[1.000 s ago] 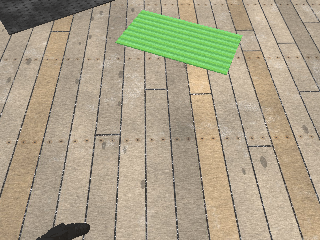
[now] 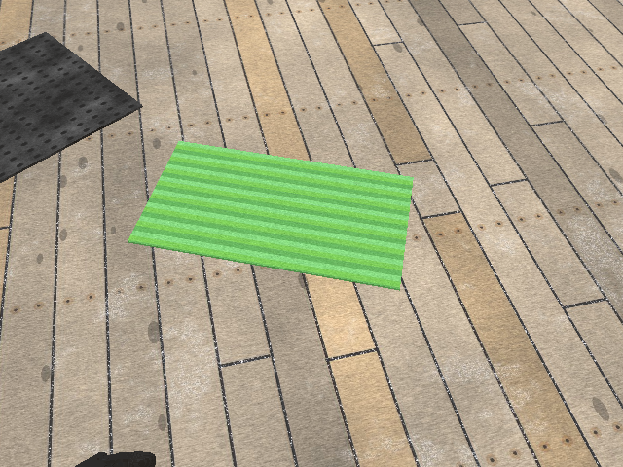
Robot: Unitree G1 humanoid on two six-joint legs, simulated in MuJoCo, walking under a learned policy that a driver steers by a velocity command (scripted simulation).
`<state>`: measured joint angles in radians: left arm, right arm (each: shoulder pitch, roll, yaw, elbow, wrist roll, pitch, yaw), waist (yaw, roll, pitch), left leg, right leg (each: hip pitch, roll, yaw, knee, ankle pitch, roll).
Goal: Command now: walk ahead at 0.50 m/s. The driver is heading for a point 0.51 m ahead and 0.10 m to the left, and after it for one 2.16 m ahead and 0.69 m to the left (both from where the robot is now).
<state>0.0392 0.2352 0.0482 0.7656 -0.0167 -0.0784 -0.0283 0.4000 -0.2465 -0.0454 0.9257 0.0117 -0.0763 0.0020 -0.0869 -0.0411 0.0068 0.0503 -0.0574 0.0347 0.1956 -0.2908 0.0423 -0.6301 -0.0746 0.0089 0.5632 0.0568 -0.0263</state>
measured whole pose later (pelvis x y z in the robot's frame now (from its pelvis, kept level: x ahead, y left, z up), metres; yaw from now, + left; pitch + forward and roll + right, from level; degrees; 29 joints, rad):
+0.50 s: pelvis +0.27 -0.04 +0.00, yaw +11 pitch +1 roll -2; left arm 0.31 0.24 0.07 0.93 0.01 -0.10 0.01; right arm 0.17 -0.26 -0.07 0.82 0.02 -0.04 0.02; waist 0.05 0.04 0.01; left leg -0.71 0.12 -0.05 0.77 0.06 0.03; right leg 0.04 0.05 -0.23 0.21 -0.27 -0.03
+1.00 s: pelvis +0.46 +0.03 +0.00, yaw +27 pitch +3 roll +0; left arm 0.06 0.29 0.05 0.75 0.00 -0.02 0.03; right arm 0.19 -0.30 -0.09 0.67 0.00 0.01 -0.02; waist -0.03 -0.02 0.05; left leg -0.36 -0.11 -0.11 0.46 -0.15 0.05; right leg -0.60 -0.04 0.10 0.84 -0.27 0.09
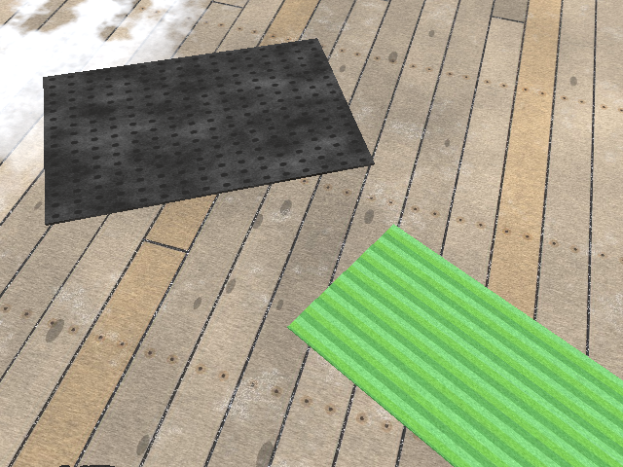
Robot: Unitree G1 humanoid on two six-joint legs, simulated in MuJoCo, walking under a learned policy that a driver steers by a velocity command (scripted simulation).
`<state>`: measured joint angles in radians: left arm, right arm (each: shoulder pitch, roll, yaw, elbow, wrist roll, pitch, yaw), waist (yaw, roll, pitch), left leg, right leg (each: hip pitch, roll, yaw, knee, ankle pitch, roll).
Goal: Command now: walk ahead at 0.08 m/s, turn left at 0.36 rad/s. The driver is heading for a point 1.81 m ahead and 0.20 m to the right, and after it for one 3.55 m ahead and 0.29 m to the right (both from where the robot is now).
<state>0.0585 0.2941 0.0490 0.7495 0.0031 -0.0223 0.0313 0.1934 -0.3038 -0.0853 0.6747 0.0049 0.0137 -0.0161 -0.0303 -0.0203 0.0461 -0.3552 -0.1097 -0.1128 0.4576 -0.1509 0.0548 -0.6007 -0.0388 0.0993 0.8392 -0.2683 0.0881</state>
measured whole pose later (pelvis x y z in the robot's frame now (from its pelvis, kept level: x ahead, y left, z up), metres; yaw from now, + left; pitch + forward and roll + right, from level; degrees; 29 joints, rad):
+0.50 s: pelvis +0.04 -0.02 +0.00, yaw +3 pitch +0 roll +0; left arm 0.16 0.23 0.02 0.82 0.02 -0.02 -0.01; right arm 0.22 -0.25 -0.05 0.75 -0.02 0.04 -0.01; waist 0.02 -0.01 0.02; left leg -0.22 0.01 -0.06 0.53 -0.31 -0.03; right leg -0.29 -0.02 0.02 0.53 -0.23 0.02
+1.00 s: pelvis +0.08 -0.04 -0.01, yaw +3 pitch -1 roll +0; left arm 0.26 0.25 0.06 0.98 -0.03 -0.08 -0.01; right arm 0.35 -0.24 -0.05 0.86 0.02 -0.02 -0.03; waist 0.01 0.03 0.00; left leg -0.18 0.03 -0.06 0.63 -0.42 -0.03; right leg -0.26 0.01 -0.04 0.61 -0.33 -0.05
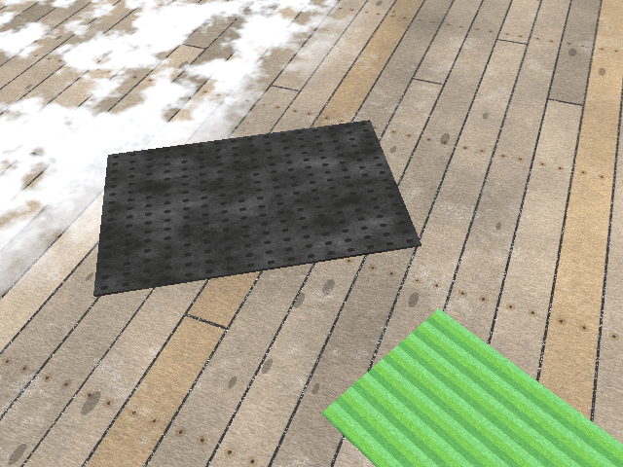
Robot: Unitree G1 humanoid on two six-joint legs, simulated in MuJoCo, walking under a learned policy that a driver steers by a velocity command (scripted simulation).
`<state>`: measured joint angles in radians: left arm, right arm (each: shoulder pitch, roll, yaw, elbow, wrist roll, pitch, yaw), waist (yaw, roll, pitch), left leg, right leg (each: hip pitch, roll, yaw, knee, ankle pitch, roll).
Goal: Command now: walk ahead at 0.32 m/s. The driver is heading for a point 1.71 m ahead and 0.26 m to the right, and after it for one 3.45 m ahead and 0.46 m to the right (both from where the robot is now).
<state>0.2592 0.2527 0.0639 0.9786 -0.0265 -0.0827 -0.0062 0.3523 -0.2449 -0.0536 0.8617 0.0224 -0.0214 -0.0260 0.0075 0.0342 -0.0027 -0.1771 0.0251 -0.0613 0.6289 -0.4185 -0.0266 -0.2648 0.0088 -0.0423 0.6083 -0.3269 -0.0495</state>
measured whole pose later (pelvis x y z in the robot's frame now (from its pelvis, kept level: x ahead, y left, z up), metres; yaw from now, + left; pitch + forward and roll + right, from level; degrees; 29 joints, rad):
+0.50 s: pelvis +0.23 +0.05 +0.00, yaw +0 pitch +1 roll +0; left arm 0.42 0.26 0.04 1.02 -0.02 -0.07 0.00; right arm 0.03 -0.25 -0.05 0.75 0.01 -0.09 0.03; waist 0.06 -0.01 0.05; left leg -0.47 -0.01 0.05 0.59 -0.15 0.04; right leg -0.12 -0.03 0.05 0.91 -0.47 -0.01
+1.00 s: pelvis +0.52 +0.00 +0.00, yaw +0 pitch +2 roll +2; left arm 0.03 0.26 0.04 0.80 -0.01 -0.10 -0.04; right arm 0.38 -0.28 -0.05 0.97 0.01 -0.06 -0.01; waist -0.06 0.00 0.03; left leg -0.06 0.01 0.00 0.65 -0.49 0.01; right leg -0.50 -0.01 -0.04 0.56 -0.10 -0.06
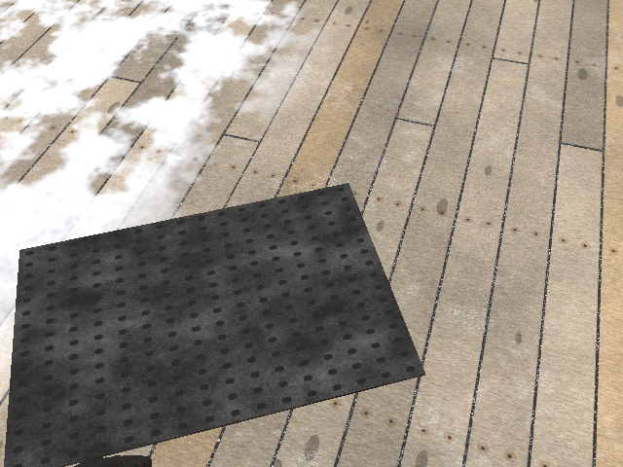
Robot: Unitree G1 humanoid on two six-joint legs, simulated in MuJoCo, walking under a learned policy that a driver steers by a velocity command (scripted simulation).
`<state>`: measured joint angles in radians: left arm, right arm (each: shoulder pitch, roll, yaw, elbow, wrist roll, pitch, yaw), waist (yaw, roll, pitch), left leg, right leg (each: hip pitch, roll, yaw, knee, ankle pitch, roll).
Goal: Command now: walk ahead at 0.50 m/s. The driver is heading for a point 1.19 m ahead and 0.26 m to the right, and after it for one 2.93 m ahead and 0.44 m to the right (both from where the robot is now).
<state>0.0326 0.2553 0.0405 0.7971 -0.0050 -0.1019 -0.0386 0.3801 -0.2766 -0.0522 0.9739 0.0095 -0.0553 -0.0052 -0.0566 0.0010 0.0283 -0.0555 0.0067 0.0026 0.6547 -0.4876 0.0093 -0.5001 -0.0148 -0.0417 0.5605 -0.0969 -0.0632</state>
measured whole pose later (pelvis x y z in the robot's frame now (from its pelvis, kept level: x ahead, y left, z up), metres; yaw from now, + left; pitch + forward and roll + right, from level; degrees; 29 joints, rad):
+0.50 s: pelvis +0.29 +0.01 +0.01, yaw -1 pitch +2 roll -2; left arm 0.42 0.26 0.06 0.99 -0.02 -0.05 0.01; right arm -0.01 -0.24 -0.03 0.81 0.01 -0.10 0.04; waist 0.08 0.03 0.02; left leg -0.52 0.04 0.01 0.47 0.00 0.05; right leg 0.10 0.04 -0.02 0.25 -0.39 -0.01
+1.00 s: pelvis +0.55 -0.01 +0.01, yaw -17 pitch +1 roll +3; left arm 0.09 0.25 0.07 0.76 -0.02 -0.02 -0.05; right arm 0.29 -0.27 -0.08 0.95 0.01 -0.06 -0.02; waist -0.06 -0.02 0.04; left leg 0.10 0.01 0.29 0.26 -0.37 -0.04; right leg -0.60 -0.08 -0.05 0.65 -0.08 -0.07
